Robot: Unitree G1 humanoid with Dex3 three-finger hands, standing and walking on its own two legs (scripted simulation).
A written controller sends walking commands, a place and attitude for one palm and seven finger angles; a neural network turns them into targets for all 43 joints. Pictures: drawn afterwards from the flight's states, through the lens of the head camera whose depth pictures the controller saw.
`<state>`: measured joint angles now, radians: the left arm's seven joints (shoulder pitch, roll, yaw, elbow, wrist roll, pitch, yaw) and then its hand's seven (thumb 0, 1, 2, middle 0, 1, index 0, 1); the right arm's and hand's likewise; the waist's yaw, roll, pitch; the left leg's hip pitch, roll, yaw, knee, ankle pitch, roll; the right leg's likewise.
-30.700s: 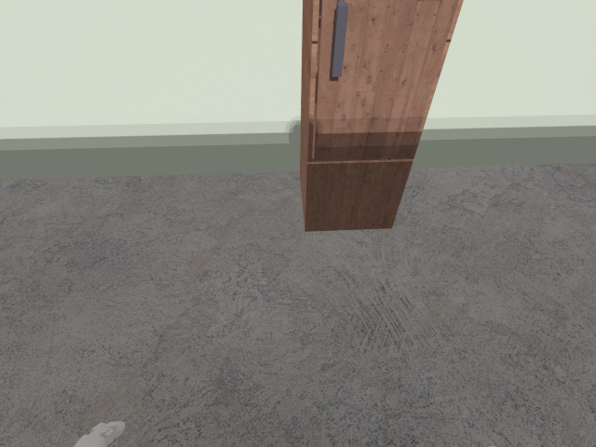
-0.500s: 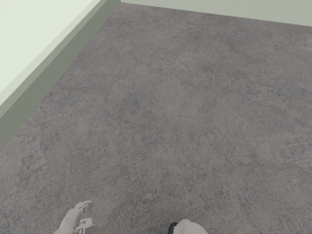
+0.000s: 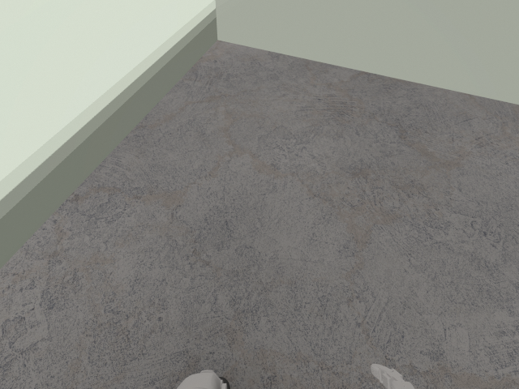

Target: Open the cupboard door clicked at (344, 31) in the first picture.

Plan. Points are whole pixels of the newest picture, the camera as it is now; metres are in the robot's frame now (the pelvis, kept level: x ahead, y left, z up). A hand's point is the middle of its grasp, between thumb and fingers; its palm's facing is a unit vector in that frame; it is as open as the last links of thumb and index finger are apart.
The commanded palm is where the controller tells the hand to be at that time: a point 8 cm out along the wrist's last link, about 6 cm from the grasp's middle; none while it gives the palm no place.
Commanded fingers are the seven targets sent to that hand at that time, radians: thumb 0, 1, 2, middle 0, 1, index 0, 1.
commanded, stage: walk to a spot facing it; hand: left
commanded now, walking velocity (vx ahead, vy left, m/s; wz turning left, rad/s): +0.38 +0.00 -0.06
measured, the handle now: out of the picture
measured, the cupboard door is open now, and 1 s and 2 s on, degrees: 49 49 49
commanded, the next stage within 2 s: turn to face it in 0.36 s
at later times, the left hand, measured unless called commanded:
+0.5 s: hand (209, 270) +0.36 +0.14 -0.16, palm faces -0.12 -0.96 -0.25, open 7.4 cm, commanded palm none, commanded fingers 0.00 0.90 0.90 -0.20 -0.30 -0.20 -0.30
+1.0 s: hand (205, 263) +0.39 +0.16 -0.19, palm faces +0.19 -0.97 -0.18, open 7.3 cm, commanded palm none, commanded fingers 0.00 0.90 0.90 -0.20 -0.30 -0.20 -0.30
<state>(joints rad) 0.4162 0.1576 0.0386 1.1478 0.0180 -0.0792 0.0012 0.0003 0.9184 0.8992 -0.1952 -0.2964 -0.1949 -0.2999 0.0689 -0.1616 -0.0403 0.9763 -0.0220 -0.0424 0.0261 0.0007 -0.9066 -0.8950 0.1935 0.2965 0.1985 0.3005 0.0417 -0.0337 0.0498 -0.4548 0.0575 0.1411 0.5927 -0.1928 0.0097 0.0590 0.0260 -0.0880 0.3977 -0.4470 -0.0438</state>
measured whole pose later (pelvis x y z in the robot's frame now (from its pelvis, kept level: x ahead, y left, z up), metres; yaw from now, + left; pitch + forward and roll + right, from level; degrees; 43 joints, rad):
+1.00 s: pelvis +0.35 -0.04 +0.00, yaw +10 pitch +1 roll -1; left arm 0.17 0.22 0.07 0.99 0.02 0.04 0.01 0.00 0.92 0.90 -0.20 -0.30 -0.20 -0.30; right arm 0.15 -0.21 -0.05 0.93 -0.02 0.00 0.00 0.00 -0.91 -0.89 0.19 0.30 0.20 0.30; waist -0.02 -0.05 0.08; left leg -0.43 0.02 0.11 0.65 -0.25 0.07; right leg -0.42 -0.08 -0.10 1.12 -0.53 0.06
